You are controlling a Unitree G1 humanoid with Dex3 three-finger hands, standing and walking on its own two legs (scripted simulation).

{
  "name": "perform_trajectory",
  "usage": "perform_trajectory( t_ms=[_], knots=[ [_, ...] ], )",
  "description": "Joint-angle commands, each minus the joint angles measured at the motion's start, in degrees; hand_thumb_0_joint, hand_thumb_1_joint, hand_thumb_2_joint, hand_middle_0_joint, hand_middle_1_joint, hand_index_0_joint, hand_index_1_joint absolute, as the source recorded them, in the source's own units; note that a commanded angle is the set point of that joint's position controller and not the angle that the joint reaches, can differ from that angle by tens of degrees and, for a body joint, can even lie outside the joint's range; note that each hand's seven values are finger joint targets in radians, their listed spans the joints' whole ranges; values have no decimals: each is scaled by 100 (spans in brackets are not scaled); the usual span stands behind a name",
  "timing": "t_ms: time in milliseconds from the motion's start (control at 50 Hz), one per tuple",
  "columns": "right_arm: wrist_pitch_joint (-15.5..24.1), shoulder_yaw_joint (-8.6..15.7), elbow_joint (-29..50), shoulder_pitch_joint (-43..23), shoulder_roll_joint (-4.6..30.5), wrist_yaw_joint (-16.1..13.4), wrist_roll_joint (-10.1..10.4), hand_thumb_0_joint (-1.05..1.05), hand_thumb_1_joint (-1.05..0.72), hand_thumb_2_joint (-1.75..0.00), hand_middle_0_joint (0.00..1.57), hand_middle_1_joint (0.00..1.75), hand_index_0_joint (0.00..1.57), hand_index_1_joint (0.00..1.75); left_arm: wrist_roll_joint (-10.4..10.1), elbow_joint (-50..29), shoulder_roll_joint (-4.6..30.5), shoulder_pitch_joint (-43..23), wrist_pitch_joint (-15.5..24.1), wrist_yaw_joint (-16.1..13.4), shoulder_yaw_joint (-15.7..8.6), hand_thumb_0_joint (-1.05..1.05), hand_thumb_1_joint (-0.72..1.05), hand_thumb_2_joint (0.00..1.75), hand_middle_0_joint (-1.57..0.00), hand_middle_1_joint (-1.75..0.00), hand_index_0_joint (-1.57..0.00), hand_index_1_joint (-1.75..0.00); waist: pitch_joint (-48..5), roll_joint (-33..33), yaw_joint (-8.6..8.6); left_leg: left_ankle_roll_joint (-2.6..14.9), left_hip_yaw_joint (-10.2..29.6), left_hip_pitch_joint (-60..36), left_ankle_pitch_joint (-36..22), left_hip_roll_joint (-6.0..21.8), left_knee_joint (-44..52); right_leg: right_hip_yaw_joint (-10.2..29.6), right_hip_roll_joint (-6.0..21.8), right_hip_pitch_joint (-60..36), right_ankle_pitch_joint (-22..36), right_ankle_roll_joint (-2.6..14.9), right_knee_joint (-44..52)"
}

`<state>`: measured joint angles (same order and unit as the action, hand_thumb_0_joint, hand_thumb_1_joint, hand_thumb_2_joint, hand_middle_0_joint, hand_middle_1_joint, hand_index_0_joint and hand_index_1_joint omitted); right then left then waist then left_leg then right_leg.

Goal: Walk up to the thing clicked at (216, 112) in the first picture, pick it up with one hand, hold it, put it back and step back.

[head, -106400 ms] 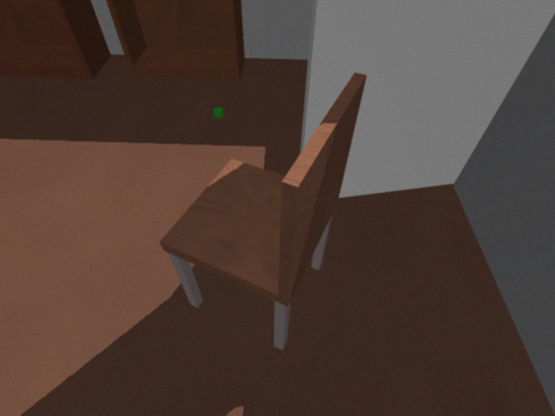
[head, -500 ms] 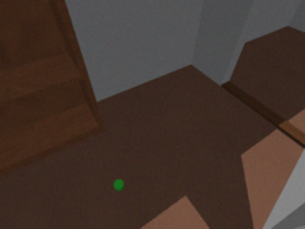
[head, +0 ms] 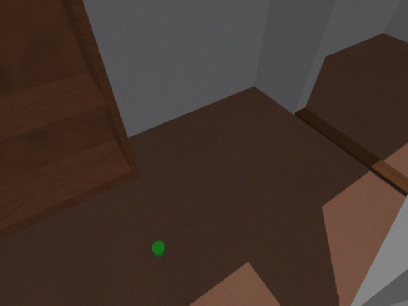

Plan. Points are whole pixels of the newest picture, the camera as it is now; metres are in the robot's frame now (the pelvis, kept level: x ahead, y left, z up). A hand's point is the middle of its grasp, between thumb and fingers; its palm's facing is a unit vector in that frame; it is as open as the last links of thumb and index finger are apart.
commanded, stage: stand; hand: left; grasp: from above
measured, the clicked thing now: (158, 248) +0.49 +0.25 -0.76
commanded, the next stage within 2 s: step back in 1.14 s
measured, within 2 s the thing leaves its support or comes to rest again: neither
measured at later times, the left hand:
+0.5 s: hand out of the picture +0.08 +0.24 -0.16, palm faces +0.02 -0.94 -0.34, open 7.3 cm
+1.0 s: hand out of the picture +0.08 +0.24 -0.16, palm faces +0.02 -0.94 -0.34, open 7.3 cm
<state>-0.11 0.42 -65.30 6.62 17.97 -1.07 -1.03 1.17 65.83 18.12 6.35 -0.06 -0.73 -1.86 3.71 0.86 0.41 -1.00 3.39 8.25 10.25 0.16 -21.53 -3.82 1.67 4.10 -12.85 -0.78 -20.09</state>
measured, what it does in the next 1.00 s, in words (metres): stands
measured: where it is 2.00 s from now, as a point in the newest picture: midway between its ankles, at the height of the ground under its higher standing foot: outside the picture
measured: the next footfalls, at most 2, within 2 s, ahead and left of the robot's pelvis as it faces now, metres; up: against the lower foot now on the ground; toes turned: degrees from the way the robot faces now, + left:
left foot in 1.42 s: +0.00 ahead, +0.15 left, +0.00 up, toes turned +0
right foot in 1.84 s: -0.10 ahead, -0.07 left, +0.00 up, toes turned +0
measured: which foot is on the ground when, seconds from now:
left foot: down 0.00-1.00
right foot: down 0.00-1.00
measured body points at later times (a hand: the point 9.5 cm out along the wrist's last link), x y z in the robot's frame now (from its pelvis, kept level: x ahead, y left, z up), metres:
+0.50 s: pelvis +0.01 -0.01 +0.00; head +0.03 -0.01 +0.45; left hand +0.08 +0.29 -0.13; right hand +0.09 -0.30 -0.14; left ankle +0.02 +0.13 -0.75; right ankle -0.02 -0.12 -0.75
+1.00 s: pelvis +0.01 -0.01 +0.00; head +0.02 -0.01 +0.45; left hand +0.08 +0.29 -0.13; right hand +0.09 -0.30 -0.14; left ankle +0.02 +0.13 -0.75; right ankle -0.02 -0.12 -0.75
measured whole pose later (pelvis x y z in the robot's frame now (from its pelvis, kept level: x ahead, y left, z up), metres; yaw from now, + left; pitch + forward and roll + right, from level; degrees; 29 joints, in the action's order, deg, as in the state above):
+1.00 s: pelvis +0.01 -0.01 +0.00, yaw +0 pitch -2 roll +0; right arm 0.1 -0.3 -65.0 6.4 19.0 -0.9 -0.8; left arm 0.8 65.1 18.8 6.7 0.4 -0.2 -1.7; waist 2.6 0.5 0.2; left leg -1.4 3.9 7.4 10.3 0.5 -20.0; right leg -4.4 1.3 3.0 -12.9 -0.4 -18.3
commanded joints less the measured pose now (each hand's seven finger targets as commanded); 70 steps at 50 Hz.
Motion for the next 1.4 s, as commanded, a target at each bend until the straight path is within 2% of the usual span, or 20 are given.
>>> perform_trajectory(
  t_ms=[0,180,240,360,540,760,860,900,940,1100,1120,1140,1180,1200,1240,1260,1300,1340,1360,1380],
  knots=[
    [137,216,306,-230,1127,-43,12,0,-90,-90,20,30,20,30,12,-311,1132,-180,113,-81,-188,0,90,90,-20,-30,-20,-30,-301,-8,18,207,502,124,-621,560,355,517,565,23,343,138,397],
    [129,194,301,-181,1139,-32,16,0,-90,-90,20,30,20,30,-14,-317,1194,-179,141,-75,-201,0,90,90,-20,-30,-20,-30,-399,-15,-20,208,460,113,-786,552,337,533,597,-73,530,122,432],
    [148,211,316,-271,1192,-44,9,0,-90,-90,20,30,20,30,-7,-326,1147,-134,132,-75,-196,0,90,90,-20,-30,-20,-30,-462,19,37,220,459,21,-1179,599,230,521,621,-110,838,137,370],
    [141,174,296,-232,1163,-43,19,0,-90,-90,20,30,20,30,-27,-325,1171,-168,136,-64,-200,0,90,90,-20,-30,-20,-30,-461,-25,18,217,459,22,-1118,595,269,504,613,-120,791,126,404],
    [149,173,319,-222,1204,-56,16,0,-90,-90,20,30,20,30,-44,-363,1181,-137,154,-77,-208,0,90,90,-20,-30,-20,-30,-683,-120,28,237,374,-106,-1721,598,129,457,654,-355,1614,101,322],
    [144,160,324,-230,1217,-46,27,0,-90,-90,20,30,20,30,-34,-388,1235,-158,154,-62,-201,0,90,90,-20,-30,-20,-30,-447,-33,6,203,421,1,-1315,608,306,465,632,-212,1026,124,441],
    [163,160,350,-202,1244,-36,37,0,-90,-90,20,30,20,30,-38,-417,1219,-132,172,-55,-188,0,90,90,-20,-30,-20,-30,-609,-68,0,221,406,-64,-1560,620,246,449,651,-334,1335,119,396],
    [154,159,342,-266,1242,-32,26,0,-90,-90,20,30,20,30,-33,-416,1226,-156,163,-47,-190,0,90,90,-20,-30,-20,-30,-458,-1,4,217,446,21,-1150,606,358,436,611,-202,793,125,491],
    [154,142,344,-222,1221,-30,23,0,-90,-90,20,30,20,30,-35,-413,1230,-163,150,-35,-195,0,90,90,-20,-30,-20,-30,-392,-23,-2,212,452,89,-1050,600,419,438,614,-161,690,140,466],
    [170,149,343,-171,1258,-13,37,0,-90,-90,20,30,20,30,-44,-403,1268,-84,167,-22,-193,0,90,90,-20,-30,-20,-30,-473,-22,4,219,471,54,-1101,601,397,457,632,-230,736,150,483],
    [61,315,663,-470,1558,32,20,0,-90,-90,20,30,20,30,-200,-514,1749,-49,109,-34,-434,0,90,90,-20,-30,-20,-30,294,-36,-31,352,417,567,-2137,429,-247,537,634,219,1799,243,-16],
    [28,323,779,-362,1461,31,59,0,-90,-90,20,30,20,30,-213,-625,1722,14,84,-61,-455,0,90,90,-20,-30,-20,-30,107,-110,-60,383,246,557,-2314,364,-585,526,700,167,2204,376,-131],
    [-25,364,913,-237,1413,40,113,0,-90,-90,20,30,20,30,-199,-793,1750,50,53,-74,-497,0,90,90,-20,-30,-20,-30,-239,-294,-59,354,-20,490,-2023,92,-1277,702,1018,127,2640,739,-179],
    [-74,422,949,-112,1384,40,115,0,-90,-90,20,30,20,30,-166,-914,1792,-104,35,-78,-519,0,90,90,-20,-30,-20,-30,-380,-533,-99,310,-138,529,-1259,-87,-1815,936,1344,244,2646,1021,-103],
    [-198,522,1103,118,1398,67,81,0,-90,-90,20,30,20,30,-51,-1236,1822,-407,26,-81,-545,0,90,90,-20,-30,-20,-30,-519,-1062,-164,355,-28,859,1675,-293,-3065,1467,2057,517,2607,1547,2],
    [-247,545,1180,265,1434,93,65,0,-90,-90,20,30,20,30,28,-1366,1856,-501,24,-81,-568,0,90,90,-20,-30,-20,-30,-533,-1106,-224,416,180,943,2031,-100,-3243,1535,2224,677,2540,1650,-100],
    [-261,596,1268,503,1443,137,93,0,-90,-90,20,30,20,30,57,-1567,1858,-839,5,-84,-569,0,90,90,-20,-30,-20,-30,-465,-1201,-402,499,280,930,2075,-16,-3150,1184,2035,924,2491,1496,-420],
    [-204,588,1323,587,1371,161,102,0,-90,-90,20,30,20,30,52,-1684,1744,-836,-14,-81,-513,0,90,90,-20,-30,-20,-30,-520,-1132,-347,438,-5,933,1218,10,-2009,822,1567,595,2432,1074,-1037],
    [-160,617,1355,560,1387,161,60,0,-90,-90,20,30,20,30,11,-1729,1703,-741,-62,-72,-488,0,90,90,-20,-30,-20,-30,-532,-873,-304,409,-170,725,282,-32,-1262,630,1291,630,2182,837,-1446],
    [-118,622,1384,564,1372,131,12,0,-90,-90,20,30,20,30,-69,-1755,1611,-620,-121,-53,-462,0,90,90,-20,-30,-20,-30,-515,-400,-301,339,-132,572,-1533,100,-475,373,915,578,1802,586,-1939]
  ],
)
